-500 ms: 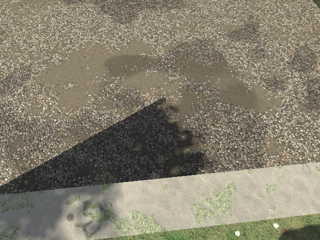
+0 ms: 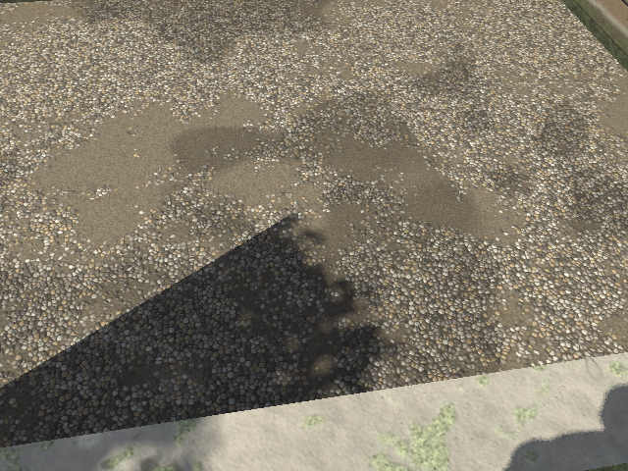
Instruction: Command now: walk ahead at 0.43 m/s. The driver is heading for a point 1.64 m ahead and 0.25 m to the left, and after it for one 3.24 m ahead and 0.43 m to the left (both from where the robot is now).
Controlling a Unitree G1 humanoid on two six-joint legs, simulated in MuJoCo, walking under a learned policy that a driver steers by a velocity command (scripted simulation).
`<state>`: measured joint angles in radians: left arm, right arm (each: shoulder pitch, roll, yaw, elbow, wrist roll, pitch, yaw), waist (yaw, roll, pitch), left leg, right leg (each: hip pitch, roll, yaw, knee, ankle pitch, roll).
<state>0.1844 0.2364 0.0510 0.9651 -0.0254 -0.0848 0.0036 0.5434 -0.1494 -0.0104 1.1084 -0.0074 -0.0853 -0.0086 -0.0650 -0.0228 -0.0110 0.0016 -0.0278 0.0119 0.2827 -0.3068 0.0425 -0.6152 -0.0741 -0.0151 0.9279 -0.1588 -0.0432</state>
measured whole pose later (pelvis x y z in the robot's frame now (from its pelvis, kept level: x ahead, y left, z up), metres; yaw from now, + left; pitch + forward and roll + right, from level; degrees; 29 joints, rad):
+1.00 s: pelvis +0.40 +0.01 -0.01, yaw +18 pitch +1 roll -1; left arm 0.08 0.26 0.00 0.74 0.05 0.01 0.06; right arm 0.29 -0.21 -0.01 0.62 -0.03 0.03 -0.03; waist 0.00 -0.02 0.04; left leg -0.39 -0.13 -0.10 0.55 -0.17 0.07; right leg -0.50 -0.02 0.11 0.85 -0.32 0.02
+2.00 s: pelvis +0.49 -0.02 +0.00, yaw +19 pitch +1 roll +0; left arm 0.07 0.27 -0.14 0.43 0.08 0.05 -0.02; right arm 0.07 -0.26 0.15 0.44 -0.08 0.03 0.03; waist -0.01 0.00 -0.02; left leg -0.21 -0.04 -0.15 0.46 -0.26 -0.01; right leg -0.17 0.05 0.03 0.43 -0.27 -0.03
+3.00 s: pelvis +0.49 -0.02 +0.00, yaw +19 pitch +0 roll +0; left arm 0.10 0.26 -0.15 0.47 0.09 0.06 -0.01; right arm 0.11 -0.25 0.15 0.47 -0.08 0.04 0.01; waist 0.00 0.00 -0.02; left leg -0.17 -0.02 -0.14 0.38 -0.21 -0.02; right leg -0.13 0.06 0.05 0.36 -0.23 -0.04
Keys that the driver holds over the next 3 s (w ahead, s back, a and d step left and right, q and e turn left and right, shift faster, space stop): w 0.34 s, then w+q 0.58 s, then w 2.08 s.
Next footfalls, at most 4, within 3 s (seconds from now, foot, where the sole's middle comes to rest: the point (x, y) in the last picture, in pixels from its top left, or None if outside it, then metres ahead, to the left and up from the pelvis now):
0.18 right None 0.27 -0.13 -0.78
0.72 left None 0.48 0.11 -0.78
1.08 right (355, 461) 0.53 -0.11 -0.78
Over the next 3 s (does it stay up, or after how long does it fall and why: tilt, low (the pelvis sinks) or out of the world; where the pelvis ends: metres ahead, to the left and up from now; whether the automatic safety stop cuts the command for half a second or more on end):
stays up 0.49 -0.02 0.00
